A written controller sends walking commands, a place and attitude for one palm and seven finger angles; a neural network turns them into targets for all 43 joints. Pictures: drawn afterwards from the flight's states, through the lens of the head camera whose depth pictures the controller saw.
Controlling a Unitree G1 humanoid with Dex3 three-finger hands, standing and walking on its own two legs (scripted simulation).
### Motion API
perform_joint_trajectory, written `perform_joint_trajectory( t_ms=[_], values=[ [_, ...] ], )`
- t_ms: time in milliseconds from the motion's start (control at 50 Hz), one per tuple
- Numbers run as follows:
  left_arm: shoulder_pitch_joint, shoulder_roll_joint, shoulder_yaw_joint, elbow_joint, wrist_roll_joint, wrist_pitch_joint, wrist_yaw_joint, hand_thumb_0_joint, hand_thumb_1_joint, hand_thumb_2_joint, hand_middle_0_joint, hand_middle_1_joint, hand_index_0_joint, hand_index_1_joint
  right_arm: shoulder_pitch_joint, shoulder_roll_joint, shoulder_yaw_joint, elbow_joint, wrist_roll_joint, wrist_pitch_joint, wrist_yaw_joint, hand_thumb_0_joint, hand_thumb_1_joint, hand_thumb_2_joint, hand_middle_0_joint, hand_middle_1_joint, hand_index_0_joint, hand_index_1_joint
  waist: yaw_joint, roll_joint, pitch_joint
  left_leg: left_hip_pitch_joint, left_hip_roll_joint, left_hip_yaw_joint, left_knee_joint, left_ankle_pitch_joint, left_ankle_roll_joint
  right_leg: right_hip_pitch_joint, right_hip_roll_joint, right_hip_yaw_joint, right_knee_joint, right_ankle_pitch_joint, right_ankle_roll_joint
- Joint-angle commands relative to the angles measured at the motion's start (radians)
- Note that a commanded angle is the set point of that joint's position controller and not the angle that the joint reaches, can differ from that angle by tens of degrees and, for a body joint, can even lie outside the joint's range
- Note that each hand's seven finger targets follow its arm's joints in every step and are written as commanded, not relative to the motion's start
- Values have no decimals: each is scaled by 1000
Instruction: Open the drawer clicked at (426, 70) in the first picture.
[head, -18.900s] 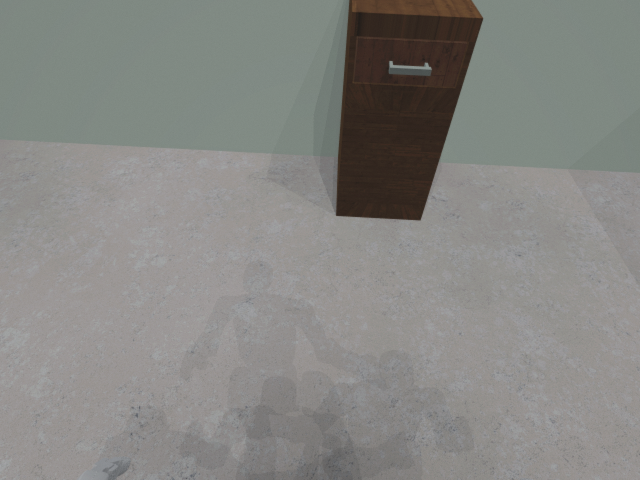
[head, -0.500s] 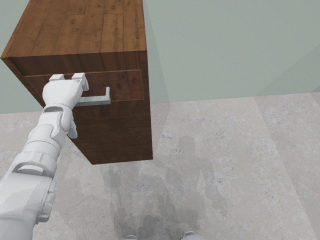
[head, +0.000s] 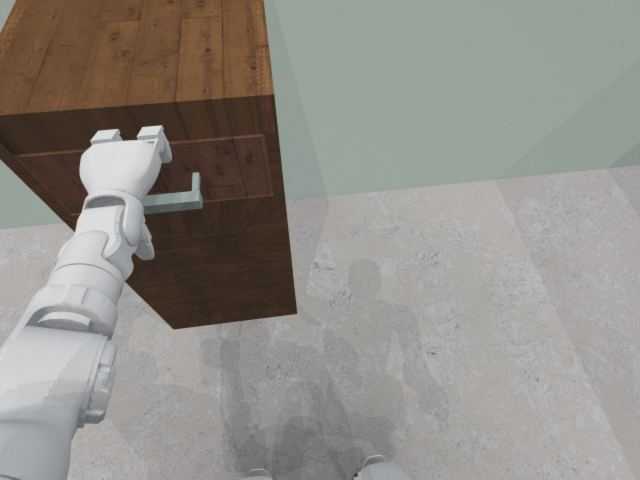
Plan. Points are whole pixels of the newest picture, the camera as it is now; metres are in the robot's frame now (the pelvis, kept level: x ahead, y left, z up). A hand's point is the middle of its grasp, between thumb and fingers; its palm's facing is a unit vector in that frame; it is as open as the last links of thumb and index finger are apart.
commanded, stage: move the hooked fingers above the handle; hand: left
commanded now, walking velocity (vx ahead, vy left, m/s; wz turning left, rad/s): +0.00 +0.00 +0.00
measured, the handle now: (158, 193) +0.54 +0.22 -0.03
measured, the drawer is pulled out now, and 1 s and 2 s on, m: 0.00 0.00 0.00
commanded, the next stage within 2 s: lower the fingers behind the handle in 0.96 s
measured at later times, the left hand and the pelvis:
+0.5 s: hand (132, 199) +0.48 +0.23 +0.03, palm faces -0.03 +0.00 -1.00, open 13.8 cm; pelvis +0.00 +0.00 +0.00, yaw +1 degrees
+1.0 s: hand (135, 205) +0.47 +0.22 +0.03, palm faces -0.08 +0.00 -1.00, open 13.8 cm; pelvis -0.01 +0.00 +0.00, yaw +1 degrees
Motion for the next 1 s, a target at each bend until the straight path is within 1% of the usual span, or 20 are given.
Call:
perform_joint_trajectory(
  t_ms=[0, 40, 60, 100, 180, 200, 220, 280, 360, 420, 520, 560, 580, 640, 700, 760, 800, 880, 920, 980],
  values=[
    [-351, 243, 75, -182, 3, -16, 59, 0, -500, 300, -300, -1200, -300, -1200, 112, -172, -69, -56, -1, -15, -8, 0, -900, -900, 200, 300, 200, 300, 10, 17, -418, 281, -8, 26, -51, 531, 17, 230, 25, -67, -49, 401, -49],
    [-325, 226, 70, -191, -5, -8, 65, 0, -500, 300, -300, -1200, -300, -1200, 111, -169, -69, -62, -1, -12, -3, 0, -900, -900, 200, 300, 200, 300, 16, 2, -419, 272, -10, 35, -52, 544, 18, 260, 25, -66, -51, 435, -48],
    [-299, 251, 94, -184, -6, -3, 67, 0, -500, 300, -300, -1200, -300, -1200, 109, -172, -68, -63, -1, -10, -1, 0, -900, -900, 200, 300, 200, 300, 28, -10, -424, 259, -13, 37, -57, 530, 18, 280, 24, -64, -51, 437, -49],
    [-316, 266, 97, -200, -3, -1, 74, 0, -500, 300, -300, -1200, -300, -1200, 102, -172, -68, -66, 1, -7, -1, 0, -900, -900, 200, 300, 200, 300, 25, -9, -423, 248, -16, 39, -61, 513, 20, 294, 22, -59, -52, 442, -47],
    [-401, 260, 79, -259, 5, -16, 86, 0, -500, 300, -300, -1200, -300, -1200, 89, -172, -74, -62, 1, -12, -9, 0, -900, -900, 200, 300, 200, 300, -6, -1, -422, 275, -14, 35, -56, 498, 23, 272, 21, -57, -63, 423, -47],
    [-434, 285, 90, -286, 13, -28, 91, 0, -500, 300, -300, -1200, -300, -1200, 92, -173, -76, -58, 1, -15, -11, 0, -900, -900, 200, 300, 200, 300, -7, 25, -446, 296, -14, 31, -55, 500, 22, 263, 20, -54, -60, 416, -45],
    [-410, 274, 86, -271, 13, -26, 93, 0, -500, 300, -300, -1200, -300, -1200, 90, -172, -77, -58, 1, -16, -12, 0, -900, -900, 200, 300, 200, 300, -2, 42, -448, 314, -15, 26, -53, 509, 19, 251, 23, -58, -56, 404, -49],
    [-460, 215, 40, -291, 2, -35, 92, 0, -500, 300, -300, -1200, -300, -1200, 94, -167, -81, -51, -2, -24, -9, 0, -900, -900, 200, 300, 200, 300, -25, 69, -457, 364, -10, 17, -41, 558, 13, 212, 25, -68, -56, 398, -49],
    [-427, 163, 1, -202, -4, 3, 81, 0, -500, 300, -300, -1200, -300, -1200, 96, -167, -78, -44, 4, -24, -3, 0, -900, -900, 200, 300, 200, 300, -28, 49, -400, 348, -9, 12, -52, 518, 8, 173, 27, -79, -65, 352, -50],
    [-436, 156, -10, -161, -1, 29, 69, 0, -500, 300, -300, -1200, -300, -1200, 96, -169, -72, -48, 7, -20, -2, 0, -900, -900, 200, 300, 200, 300, -27, 35, -374, 322, -11, 13, -61, 490, 8, 171, 27, -80, -64, 341, -52],
    [-437, 173, 9, -171, 3, 23, 56, 0, -500, 300, -300, -1200, -300, -1200, 94, -168, -68, -67, 5, -17, -4, 0, -900, -900, 200, 300, 200, 300, -13, 27, -405, 326, -8, 10, -59, 507, 9, 187, 26, -77, -54, 349, -53],
    [-431, 227, 58, -214, 3, 4, 64, 0, -500, 300, -300, -1200, -300, -1200, 89, -168, -67, -73, -2, -17, -6, 0, -900, -900, 200, 300, 200, 300, 3, 30, -458, 327, -11, 19, -51, 520, 13, 229, 24, -69, -47, 381, -50],
    [-419, 283, 107, -226, 3, -5, 67, 0, -500, 300, -300, -1200, -300, -1200, 86, -173, -65, -72, -6, -14, -8, 0, -900, -900, 200, 300, 200, 300, 19, 21, -485, 320, -11, 15, -47, 549, 12, 254, 22, -67, -36, 404, -52],
    [-380, 253, 91, -223, 14, -9, 91, 0, -500, 300, -300, -1200, -300, -1200, 77, -163, -62, -78, -6, -14, -6, 0, -900, -900, 200, 300, 200, 300, 23, 30, -444, 289, -13, 22, -46, 543, 12, 239, 24, -73, -31, 398, -51],
    [-375, 299, 118, -184, 24, 15, 114, 0, -500, 300, -300, -1200, -300, -1200, 75, -174, -60, -70, -2, -11, -5, 0, -900, -900, 200, 300, 200, 300, 19, -11, -409, 239, -15, 26, -57, 468, 16, 243, 23, -70, -38, 364, -49],
    [-391, 282, 93, -156, 16, 42, 110, 0, -500, 300, -300, -1200, -300, -1200, 81, -176, -62, -67, 3, -15, -6, 0, -900, -900, 200, 300, 200, 300, 6, -25, -403, 228, -19, 34, -68, 410, 20, 255, 21, -64, -59, 342, -45],
    [-437, 259, 60, -163, 12, 40, 91, 0, -500, 300, -300, -1200, -300, -1200, 92, -176, -67, -61, 7, -18, -11, 0, -900, -900, 200, 300, 200, 300, -18, -24, -426, 256, -16, 32, -67, 406, 22, 248, 20, -61, -67, 340, -42],
    [-472, 120, -49, -217, -20, 3, 37, 0, -500, 300, -300, -1200, -300, -1200, 109, -167, -78, -51, 6, -31, -14, 0, -900, -900, 200, 300, 200, 300, -48, 21, -441, 362, -5, 12, -62, 467, 16, 192, 26, -69, -80, 331, -46],
    [-486, 119, -51, -226, -25, -18, 23, 0, -500, 300, -300, -1200, -300, -1200, 117, -171, -81, -38, 5, -36, -18, 0, -900, -900, 200, 300, 200, 300, -51, 26, -405, 372, -1, 3, -62, 458, 14, 150, 27, -70, -82, 306, -46],
    [-483, 149, -16, -238, -17, -45, 35, 0, -500, 300, -300, -1200, -300, -1200, 115, -167, -77, -38, 1, -36, -19, 0, -900, -900, 200, 300, 200, 300, -31, 42, -408, 358, -5, -4, -55, 485, 8, 145, 27, -76, -67, 305, -54]
  ],
)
